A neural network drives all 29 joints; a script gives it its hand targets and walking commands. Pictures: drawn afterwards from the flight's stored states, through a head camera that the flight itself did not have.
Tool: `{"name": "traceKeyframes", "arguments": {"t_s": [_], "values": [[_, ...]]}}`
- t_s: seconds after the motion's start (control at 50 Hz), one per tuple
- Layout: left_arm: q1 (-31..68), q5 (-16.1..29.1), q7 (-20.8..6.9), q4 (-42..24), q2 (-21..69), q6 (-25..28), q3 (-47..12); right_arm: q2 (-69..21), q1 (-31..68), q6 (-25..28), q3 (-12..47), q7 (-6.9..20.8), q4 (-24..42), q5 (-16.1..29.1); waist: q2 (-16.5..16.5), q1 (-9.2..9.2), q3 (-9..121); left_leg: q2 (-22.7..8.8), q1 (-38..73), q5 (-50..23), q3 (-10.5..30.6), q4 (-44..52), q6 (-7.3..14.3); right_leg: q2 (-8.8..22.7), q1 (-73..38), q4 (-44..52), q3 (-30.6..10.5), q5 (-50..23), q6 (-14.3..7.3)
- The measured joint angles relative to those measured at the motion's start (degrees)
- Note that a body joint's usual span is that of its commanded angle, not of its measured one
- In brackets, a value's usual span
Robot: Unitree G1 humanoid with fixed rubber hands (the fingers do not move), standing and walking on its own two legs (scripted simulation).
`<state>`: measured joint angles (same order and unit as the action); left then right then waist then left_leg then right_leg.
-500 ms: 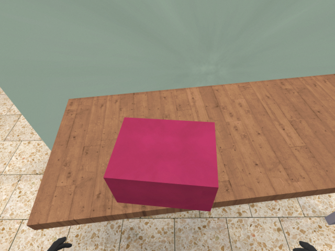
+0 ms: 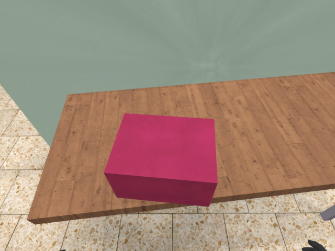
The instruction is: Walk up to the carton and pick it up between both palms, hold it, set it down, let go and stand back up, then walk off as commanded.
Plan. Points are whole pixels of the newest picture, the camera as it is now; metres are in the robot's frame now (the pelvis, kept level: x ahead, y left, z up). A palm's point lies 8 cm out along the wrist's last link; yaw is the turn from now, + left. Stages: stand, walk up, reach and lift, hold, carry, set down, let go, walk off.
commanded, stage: walk up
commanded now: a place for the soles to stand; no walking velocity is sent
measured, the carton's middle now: (165, 158) +0.40 +0.03 -0.06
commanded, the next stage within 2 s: reach and lift in 0.64 s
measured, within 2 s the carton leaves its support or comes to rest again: neither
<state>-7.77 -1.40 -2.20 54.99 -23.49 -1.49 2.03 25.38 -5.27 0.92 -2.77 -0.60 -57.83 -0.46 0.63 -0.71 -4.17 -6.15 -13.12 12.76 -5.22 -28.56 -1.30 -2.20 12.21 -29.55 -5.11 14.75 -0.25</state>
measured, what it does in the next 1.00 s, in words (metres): stands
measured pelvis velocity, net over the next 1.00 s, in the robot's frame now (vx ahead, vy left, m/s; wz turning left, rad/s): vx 0.01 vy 0.01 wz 0.06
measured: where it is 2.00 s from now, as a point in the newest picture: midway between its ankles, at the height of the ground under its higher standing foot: outside the picture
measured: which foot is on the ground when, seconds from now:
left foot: down 0.00-1.00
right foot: down 0.00-1.00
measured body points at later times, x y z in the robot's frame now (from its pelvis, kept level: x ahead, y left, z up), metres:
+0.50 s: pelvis +0.01 +0.01 +0.00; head +0.03 +0.02 +0.45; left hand +0.13 +0.33 -0.11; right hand +0.11 -0.33 -0.10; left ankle +0.03 +0.16 -0.74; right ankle +0.02 -0.12 -0.74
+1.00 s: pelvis +0.01 +0.01 -0.01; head +0.04 +0.04 +0.44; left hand +0.20 +0.31 -0.09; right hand +0.18 -0.31 -0.07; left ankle +0.03 +0.16 -0.74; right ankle +0.02 -0.12 -0.74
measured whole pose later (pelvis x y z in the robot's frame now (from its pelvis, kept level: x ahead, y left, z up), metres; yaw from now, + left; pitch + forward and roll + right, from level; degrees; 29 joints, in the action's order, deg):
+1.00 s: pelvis +0.01 +0.01 -0.01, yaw +3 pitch -5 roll +0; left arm -4.0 -5.3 -1.4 25.8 -20.7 -25.1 6.0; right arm 21.6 -4.7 12.8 -6.9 1.7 -51.7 0.4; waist 4.2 -2.1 -8.7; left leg -4.7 -12.8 17.0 -1.7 -35.3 -2.7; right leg -0.5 9.8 -34.8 -1.6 19.6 0.7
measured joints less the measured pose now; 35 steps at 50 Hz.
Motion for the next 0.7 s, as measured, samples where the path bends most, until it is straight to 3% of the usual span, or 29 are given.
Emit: {"name": "traceKeyframes", "arguments": {"t_s": [0.7], "values": [[0.31,0.03,0.19,-3.55,-1.01,-1.08,0.43,-1.2,-0.67,1.26,-0.67,0.28,1.94,-0.91,0.82,-0.29,0.02,0.34,0.05,1.68,-1.42,-1.25,-0.79,0.47,0.43,-1.07,-1.46,1.33,0.82]]}}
